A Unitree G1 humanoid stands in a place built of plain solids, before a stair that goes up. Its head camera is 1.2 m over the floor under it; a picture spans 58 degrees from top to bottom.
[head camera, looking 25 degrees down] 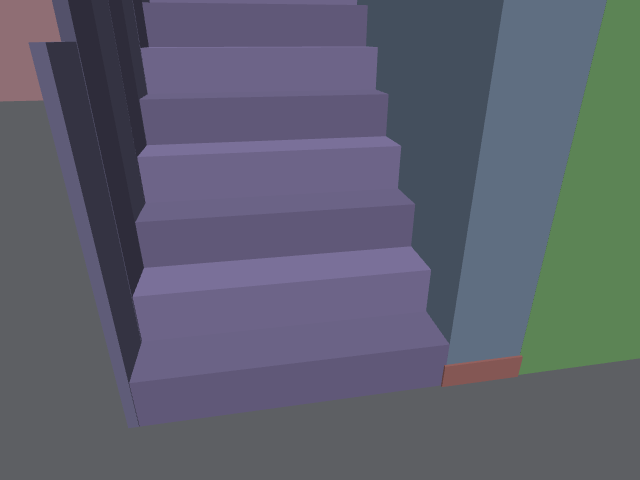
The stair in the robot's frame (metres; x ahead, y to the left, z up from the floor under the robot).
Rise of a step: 0.19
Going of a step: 0.21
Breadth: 1.10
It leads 10 degrees to the left of straight ahead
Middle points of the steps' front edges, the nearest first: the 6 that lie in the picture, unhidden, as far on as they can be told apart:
1.17 0.07 0.19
1.37 0.11 0.39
1.58 0.15 0.58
1.79 0.18 0.77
2.00 0.22 0.97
2.21 0.26 1.16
